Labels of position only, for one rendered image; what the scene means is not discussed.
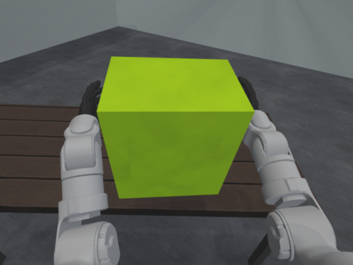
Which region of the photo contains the left robot forearm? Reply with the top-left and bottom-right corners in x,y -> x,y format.
54,114 -> 108,265

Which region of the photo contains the table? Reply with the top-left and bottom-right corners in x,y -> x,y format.
0,104 -> 325,265

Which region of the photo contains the right robot forearm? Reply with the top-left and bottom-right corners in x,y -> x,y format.
242,110 -> 336,245

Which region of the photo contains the left robot upper arm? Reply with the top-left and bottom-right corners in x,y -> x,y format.
55,221 -> 120,265

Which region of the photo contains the carton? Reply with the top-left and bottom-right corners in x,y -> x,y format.
97,56 -> 255,199

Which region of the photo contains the robot left hand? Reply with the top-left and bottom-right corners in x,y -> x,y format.
78,80 -> 103,122

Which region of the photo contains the right robot upper arm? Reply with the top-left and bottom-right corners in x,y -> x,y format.
266,205 -> 353,265

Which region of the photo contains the robot right hand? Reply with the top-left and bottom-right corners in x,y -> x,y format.
238,76 -> 259,110

